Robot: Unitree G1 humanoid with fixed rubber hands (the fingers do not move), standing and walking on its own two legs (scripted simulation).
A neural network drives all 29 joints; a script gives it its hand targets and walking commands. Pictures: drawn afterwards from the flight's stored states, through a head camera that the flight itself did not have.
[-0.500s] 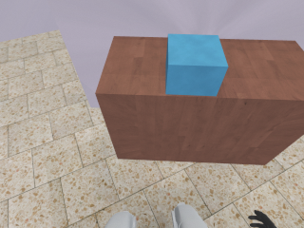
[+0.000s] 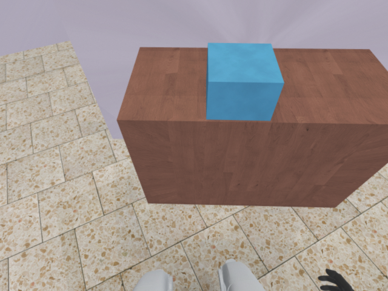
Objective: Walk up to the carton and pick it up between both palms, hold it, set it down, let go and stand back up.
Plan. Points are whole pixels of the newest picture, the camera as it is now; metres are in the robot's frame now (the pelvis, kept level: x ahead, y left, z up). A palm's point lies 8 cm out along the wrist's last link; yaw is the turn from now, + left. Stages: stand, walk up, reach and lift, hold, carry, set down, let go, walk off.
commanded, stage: walk up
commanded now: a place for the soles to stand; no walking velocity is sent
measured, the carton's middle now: (238, 81) +0.70 -0.15 +0.01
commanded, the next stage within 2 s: none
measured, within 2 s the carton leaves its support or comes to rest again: neither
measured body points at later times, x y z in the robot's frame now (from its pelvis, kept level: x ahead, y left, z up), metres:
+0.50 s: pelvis +0.00 -0.01 +0.00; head +0.04 -0.02 +0.45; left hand +0.07 +0.31 -0.11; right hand +0.11 -0.33 -0.11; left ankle +0.02 +0.12 -0.67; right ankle +0.07 -0.15 -0.67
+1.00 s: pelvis +0.00 -0.01 +0.00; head +0.04 -0.02 +0.45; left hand +0.08 +0.32 -0.11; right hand +0.11 -0.33 -0.11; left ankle +0.02 +0.12 -0.67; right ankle +0.07 -0.15 -0.67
